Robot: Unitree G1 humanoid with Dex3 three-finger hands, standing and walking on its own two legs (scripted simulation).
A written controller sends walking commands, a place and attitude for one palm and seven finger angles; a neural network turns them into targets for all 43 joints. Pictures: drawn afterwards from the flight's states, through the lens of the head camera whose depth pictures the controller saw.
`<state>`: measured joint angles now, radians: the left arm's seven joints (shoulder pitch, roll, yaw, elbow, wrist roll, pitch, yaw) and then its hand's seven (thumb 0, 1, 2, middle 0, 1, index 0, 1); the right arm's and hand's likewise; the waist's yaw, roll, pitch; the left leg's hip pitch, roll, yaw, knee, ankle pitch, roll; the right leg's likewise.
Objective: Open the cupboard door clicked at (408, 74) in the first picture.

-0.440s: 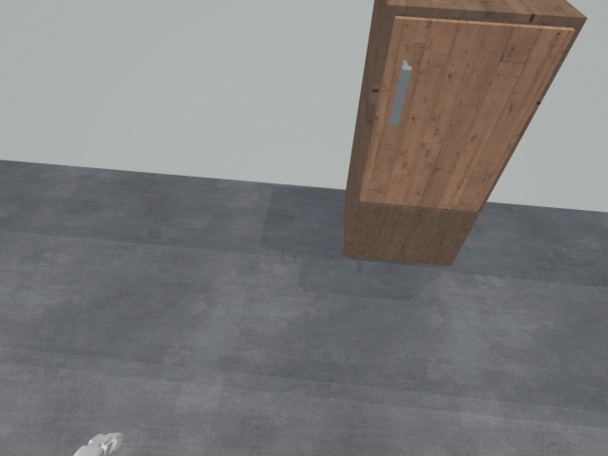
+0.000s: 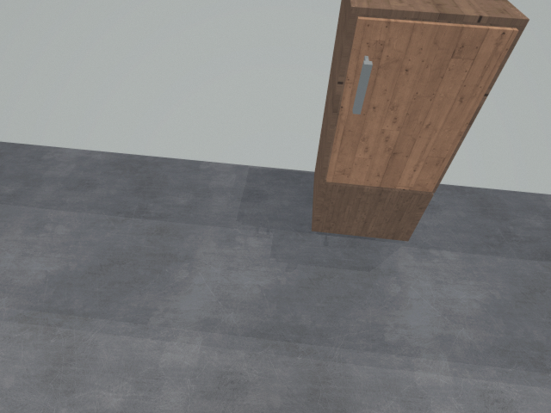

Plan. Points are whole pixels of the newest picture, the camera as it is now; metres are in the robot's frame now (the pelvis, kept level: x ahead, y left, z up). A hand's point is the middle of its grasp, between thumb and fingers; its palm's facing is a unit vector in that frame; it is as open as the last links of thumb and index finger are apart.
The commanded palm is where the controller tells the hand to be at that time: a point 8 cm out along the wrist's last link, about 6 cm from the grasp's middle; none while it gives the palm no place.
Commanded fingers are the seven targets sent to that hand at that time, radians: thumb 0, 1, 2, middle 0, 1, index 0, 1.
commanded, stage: stand and wait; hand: left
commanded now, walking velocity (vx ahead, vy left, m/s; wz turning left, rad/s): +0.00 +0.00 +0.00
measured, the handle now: (361, 85) +0.99 -0.19 +0.00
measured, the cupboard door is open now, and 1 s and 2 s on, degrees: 0 0 0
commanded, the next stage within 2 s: look at it before walking up in 0.38 s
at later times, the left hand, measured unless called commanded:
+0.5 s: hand out of the picture +0.07 +0.23 -0.15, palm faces -0.03 -0.94 -0.33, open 7.4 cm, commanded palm none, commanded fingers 0.00 0.90 0.90 -0.20 -0.30 -0.20 -0.30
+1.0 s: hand out of the picture +0.08 +0.23 -0.15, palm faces -0.03 -0.94 -0.33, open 7.4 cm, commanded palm none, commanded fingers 0.00 0.90 0.90 -0.20 -0.30 -0.20 -0.30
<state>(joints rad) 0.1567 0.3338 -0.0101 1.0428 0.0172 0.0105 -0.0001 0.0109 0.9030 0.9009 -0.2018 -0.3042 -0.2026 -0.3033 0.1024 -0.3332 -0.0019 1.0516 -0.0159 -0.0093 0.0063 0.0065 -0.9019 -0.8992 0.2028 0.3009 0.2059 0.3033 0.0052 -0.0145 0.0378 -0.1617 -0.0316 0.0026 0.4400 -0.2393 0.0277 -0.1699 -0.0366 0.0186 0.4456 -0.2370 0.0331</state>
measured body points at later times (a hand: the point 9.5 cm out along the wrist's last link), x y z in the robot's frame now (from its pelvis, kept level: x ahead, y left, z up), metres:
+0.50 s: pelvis -0.01 -0.01 +0.00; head +0.00 -0.01 +0.45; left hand +0.07 +0.28 -0.13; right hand +0.07 -0.31 -0.13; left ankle +0.00 +0.10 -0.74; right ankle +0.00 -0.14 -0.74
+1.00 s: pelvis +0.01 -0.02 +0.00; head +0.02 -0.02 +0.45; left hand +0.08 +0.28 -0.13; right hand +0.09 -0.32 -0.13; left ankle +0.00 +0.10 -0.74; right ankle +0.00 -0.14 -0.74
